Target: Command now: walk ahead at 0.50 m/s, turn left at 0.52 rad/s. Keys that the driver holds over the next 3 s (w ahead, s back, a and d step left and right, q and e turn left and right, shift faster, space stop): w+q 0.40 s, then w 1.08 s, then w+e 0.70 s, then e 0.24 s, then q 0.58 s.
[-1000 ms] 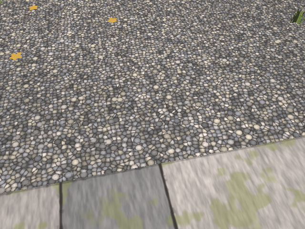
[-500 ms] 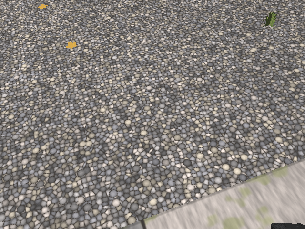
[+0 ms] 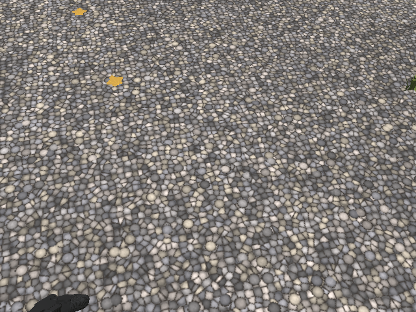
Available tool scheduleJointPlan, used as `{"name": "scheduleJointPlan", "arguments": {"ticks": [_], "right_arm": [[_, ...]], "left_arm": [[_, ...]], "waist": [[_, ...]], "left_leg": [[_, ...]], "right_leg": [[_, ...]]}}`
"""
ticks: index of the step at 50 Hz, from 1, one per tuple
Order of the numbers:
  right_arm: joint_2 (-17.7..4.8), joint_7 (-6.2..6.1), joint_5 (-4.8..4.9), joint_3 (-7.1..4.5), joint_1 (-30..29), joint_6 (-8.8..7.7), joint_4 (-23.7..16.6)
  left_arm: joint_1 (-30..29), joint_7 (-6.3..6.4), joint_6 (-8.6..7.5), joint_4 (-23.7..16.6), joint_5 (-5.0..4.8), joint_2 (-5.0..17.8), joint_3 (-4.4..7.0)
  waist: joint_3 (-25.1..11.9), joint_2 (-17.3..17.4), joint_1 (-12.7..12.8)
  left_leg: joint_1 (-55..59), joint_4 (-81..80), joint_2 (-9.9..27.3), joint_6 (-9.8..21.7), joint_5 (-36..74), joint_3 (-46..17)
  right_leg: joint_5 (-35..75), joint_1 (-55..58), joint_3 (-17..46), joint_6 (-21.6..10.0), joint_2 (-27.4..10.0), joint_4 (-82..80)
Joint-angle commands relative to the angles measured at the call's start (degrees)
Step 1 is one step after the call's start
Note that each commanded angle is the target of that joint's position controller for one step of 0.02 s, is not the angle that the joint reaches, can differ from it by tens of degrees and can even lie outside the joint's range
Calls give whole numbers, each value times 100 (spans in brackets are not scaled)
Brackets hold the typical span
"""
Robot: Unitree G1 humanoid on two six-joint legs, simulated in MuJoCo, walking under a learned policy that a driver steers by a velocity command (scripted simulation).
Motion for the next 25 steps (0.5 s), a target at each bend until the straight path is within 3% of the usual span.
{"name": "scheduleJointPlan", "arguments": {"ticks": [1,5,6,7,8,9,10,11,12,13,14,16,18,21,25], "right_arm": [[-958,-80,44,-252,236,12,-295],[-970,-132,24,-278,254,117,-349],[-938,-132,23,-274,134,133,-401],[-795,-113,3,-226,-1,121,-491],[-506,-84,-79,-116,-120,82,-649],[-152,-78,45,7,755,27,-774],[-696,-88,95,-67,774,17,-666],[-1022,-80,70,-165,183,49,-716],[-984,-82,11,-177,-159,78,-794],[-906,-59,-41,-192,-368,79,-883],[-808,-20,-13,-201,-364,104,-919],[-568,23,51,-162,-308,168,-975],[-480,35,9,-134,-506,205,-1098],[-410,81,-16,-86,-805,180,-1177],[-258,199,-22,12,-1539,61,-1321]], "left_arm": [[-682,-66,-135,-554,-71,344,64],[-669,-154,-263,-614,-117,588,154],[-321,-141,-293,-531,-121,667,202],[262,-101,-317,-414,-71,840,287],[1185,-40,-318,-339,23,1168,380],[1753,-44,-222,-123,59,1559,485],[1739,-68,-172,-155,-78,1070,390],[1502,-46,-132,-216,-82,728,292],[1223,-44,-89,-235,-35,647,242],[1033,-51,-66,-186,-20,551,204],[925,-53,-68,-157,14,477,167],[862,-75,-105,-76,-23,483,182],[872,-77,-142,35,-43,646,238],[942,-62,-125,190,-31,814,286],[1208,-81,-57,418,-120,962,286]], "waist": [[-182,649,-77],[-194,825,74],[-305,902,286],[-691,869,596],[-1475,403,1024],[-2266,-1472,712],[-1973,-1263,796],[-1165,-639,939],[-670,-202,852],[-306,-164,737],[-174,-322,591],[-111,-506,473],[-42,-393,448],[-66,-233,513],[93,-149,768]], "left_leg": [[-306,-320,1215,649,1151,-1072],[318,297,1433,556,1166,-1751],[280,546,1365,474,1384,-1780],[27,1157,1115,303,1687,-1594],[-737,2636,792,86,1099,-1121],[-2776,4379,15,-288,-1808,-334],[-3565,5225,493,-366,-2174,-344],[-3787,5502,693,-427,-1643,-275],[-3654,5444,880,-482,-1197,-70],[-3567,5207,1022,-512,-919,-24],[-3342,5063,1172,-512,-762,12],[-3170,4850,1290,-543,-631,165],[-3312,4517,1368,-616,-372,200],[-3339,3739,1398,-646,398,241],[-2809,2282,1170,-499,1236,605]], "right_leg": [[437,760,-310,25,433,-611],[-329,1091,-194,-170,531,-1148],[-342,1594,-268,-298,534,-1353],[-215,2601,-200,-516,321,-1418],[-333,4139,609,-929,-614,-1186],[-1104,6107,3014,-1895,-1924,-1386],[-2251,5947,3683,-1865,-2103,-1669],[-2297,5226,2847,-1594,-1822,-1799],[-1717,4472,2108,-1423,-1559,-1931],[-1194,3887,1621,-1371,-1338,-2101],[-900,3482,1189,-1301,-1153,-2270],[-611,3112,660,-1344,-1037,-2553],[-183,3031,285,-1447,-1101,-2734],[365,3167,-295,-1422,-1062,-2773],[427,3206,-872,-1269,-906,-2780]]}}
